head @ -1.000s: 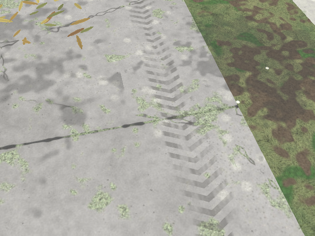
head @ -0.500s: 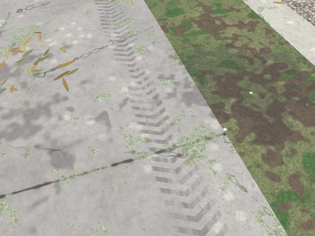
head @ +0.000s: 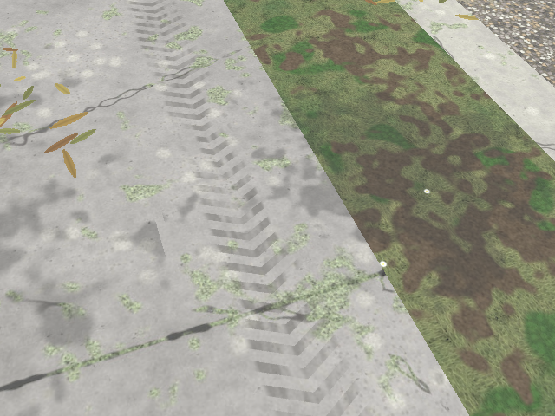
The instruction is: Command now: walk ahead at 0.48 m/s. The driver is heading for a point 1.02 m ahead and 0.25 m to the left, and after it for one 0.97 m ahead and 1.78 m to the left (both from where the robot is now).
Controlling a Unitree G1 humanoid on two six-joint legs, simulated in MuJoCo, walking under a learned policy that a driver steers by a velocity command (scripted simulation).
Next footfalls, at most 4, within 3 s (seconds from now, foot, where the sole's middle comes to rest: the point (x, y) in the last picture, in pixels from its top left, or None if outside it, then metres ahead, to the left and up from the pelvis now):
0.24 right None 0.33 -0.13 -0.78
0.80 left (212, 372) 0.61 0.12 -0.78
1.28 right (254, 262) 0.94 0.01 -0.78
1.80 left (124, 239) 1.03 0.39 -0.78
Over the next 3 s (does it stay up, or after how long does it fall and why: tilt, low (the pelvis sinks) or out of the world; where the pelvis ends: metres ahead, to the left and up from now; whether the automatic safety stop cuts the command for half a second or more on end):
stays up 1.28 0.76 0.00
